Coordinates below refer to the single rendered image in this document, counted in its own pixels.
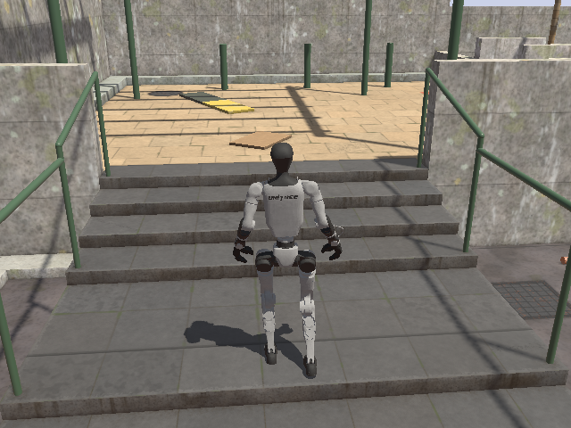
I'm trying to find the left robot hand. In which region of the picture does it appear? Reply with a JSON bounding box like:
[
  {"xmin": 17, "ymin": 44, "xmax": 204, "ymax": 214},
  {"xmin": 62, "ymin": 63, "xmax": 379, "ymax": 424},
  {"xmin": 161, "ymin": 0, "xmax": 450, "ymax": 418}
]
[{"xmin": 233, "ymin": 246, "xmax": 253, "ymax": 263}]

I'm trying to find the robot right shin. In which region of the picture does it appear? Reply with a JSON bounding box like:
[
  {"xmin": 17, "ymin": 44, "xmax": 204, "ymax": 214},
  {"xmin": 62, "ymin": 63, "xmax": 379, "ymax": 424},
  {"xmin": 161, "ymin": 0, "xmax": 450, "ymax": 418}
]
[{"xmin": 302, "ymin": 300, "xmax": 316, "ymax": 364}]

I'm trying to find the left robot upper arm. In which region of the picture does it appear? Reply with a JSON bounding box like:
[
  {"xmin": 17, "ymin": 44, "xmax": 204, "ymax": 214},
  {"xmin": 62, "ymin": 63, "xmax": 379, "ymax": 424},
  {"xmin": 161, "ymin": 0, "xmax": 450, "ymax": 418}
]
[{"xmin": 241, "ymin": 181, "xmax": 265, "ymax": 232}]

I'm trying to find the right robot upper arm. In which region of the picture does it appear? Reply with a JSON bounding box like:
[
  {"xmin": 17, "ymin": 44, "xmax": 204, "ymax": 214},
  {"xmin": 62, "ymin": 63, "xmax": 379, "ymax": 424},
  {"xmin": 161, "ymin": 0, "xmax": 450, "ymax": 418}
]
[{"xmin": 302, "ymin": 180, "xmax": 329, "ymax": 229}]

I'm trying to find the left robot foot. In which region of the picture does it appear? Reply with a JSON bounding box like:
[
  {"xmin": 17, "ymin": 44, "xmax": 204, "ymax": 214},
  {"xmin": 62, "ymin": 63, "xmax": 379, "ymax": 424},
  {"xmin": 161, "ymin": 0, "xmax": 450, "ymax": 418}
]
[{"xmin": 264, "ymin": 343, "xmax": 277, "ymax": 365}]

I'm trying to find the right robot hand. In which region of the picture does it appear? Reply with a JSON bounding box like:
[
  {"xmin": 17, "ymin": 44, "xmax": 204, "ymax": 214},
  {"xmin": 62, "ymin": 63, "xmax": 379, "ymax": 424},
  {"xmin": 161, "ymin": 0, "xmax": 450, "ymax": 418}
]
[{"xmin": 321, "ymin": 243, "xmax": 342, "ymax": 260}]

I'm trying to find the right robot forearm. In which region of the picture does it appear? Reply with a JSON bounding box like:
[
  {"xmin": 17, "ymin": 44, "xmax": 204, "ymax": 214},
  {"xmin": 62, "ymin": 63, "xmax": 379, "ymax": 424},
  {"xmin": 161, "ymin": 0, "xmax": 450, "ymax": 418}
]
[{"xmin": 320, "ymin": 215, "xmax": 340, "ymax": 246}]

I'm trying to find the left robot forearm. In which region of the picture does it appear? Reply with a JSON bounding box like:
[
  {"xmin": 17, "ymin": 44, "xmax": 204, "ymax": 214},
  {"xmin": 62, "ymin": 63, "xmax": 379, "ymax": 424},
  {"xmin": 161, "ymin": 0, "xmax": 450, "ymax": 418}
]
[{"xmin": 234, "ymin": 218, "xmax": 251, "ymax": 250}]

